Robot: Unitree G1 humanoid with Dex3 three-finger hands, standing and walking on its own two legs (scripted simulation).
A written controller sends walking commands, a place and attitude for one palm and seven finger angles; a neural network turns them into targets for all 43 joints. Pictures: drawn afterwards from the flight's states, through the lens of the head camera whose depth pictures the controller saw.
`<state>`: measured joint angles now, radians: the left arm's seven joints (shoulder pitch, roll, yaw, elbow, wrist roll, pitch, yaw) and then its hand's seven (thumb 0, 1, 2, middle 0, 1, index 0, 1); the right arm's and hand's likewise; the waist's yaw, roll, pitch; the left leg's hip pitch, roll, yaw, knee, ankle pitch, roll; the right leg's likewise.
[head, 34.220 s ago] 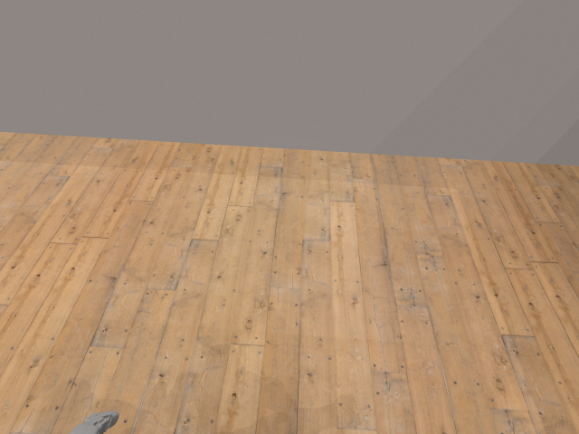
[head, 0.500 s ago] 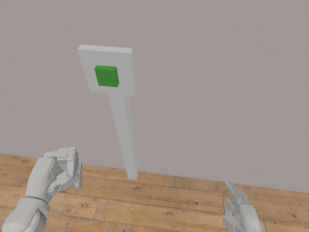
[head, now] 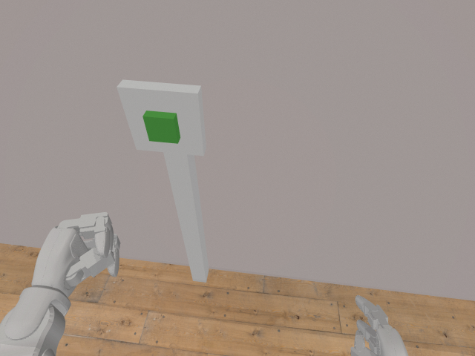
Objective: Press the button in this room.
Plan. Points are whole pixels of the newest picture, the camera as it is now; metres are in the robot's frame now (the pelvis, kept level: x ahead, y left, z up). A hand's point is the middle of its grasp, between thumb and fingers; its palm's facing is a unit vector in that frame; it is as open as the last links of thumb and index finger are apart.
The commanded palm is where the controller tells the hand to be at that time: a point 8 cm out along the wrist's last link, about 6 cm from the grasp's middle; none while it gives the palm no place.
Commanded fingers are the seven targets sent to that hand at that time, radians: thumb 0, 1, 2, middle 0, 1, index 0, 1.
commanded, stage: raise the hand and make a fist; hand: left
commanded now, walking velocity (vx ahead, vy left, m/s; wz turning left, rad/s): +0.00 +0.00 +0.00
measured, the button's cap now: (162, 126) +0.53 +0.21 +0.11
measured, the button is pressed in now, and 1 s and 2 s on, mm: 0 0 0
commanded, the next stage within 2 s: aim a knuckle at the button in 0.12 s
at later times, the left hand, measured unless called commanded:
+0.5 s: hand (130, 235) +0.27 +0.19 +0.10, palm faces +0.00 -1.00 -0.07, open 3.1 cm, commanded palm +0.24 +0.25 +0.10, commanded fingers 0.00 0.90 0.90 -1.30 -1.50 -1.30 -1.50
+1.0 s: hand (153, 192) +0.36 +0.18 +0.09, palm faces -0.01 -1.00 -0.03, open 3.1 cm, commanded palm +0.33 +0.23 +0.09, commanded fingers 0.00 0.90 0.90 -1.30 -1.50 -1.30 -1.50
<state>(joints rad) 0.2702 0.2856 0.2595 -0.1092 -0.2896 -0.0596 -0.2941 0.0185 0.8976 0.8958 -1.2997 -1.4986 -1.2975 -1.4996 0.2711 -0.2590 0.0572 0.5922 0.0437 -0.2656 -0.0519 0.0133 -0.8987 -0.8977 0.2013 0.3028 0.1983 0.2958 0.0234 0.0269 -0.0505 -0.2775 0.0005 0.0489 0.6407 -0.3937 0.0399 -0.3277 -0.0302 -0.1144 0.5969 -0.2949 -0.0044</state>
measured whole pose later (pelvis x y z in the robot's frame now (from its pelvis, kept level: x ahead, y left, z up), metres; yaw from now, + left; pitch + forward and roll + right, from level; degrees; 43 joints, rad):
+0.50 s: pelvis -0.02 -0.02 +0.00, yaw +1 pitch +1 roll -1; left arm 0.01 0.31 0.25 0.16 -0.27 -0.10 -0.31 0.02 0.90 0.90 -1.30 -1.50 -1.30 -1.50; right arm 0.23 -0.26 0.07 0.64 0.05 -0.25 -0.09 0.01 -0.90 -0.90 0.20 0.30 0.20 0.30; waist 0.01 0.04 -0.01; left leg -0.30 0.01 0.03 0.64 -0.36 0.02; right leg -0.35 -0.02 -0.14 0.61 -0.28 -0.03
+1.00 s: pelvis -0.02 -0.02 +0.00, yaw -1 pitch +5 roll +0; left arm -0.35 0.35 0.31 0.58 -0.24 -0.20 -0.32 0.02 0.90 0.90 -1.30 -1.50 -1.30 -1.50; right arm 0.28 -0.28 0.04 0.65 0.05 -0.16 -0.08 0.01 -0.90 -0.90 0.20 0.30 0.20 0.30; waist -0.03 0.02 -0.03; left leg -0.39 0.01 0.06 0.67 -0.37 0.01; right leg -0.46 -0.02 -0.11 0.65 -0.29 -0.04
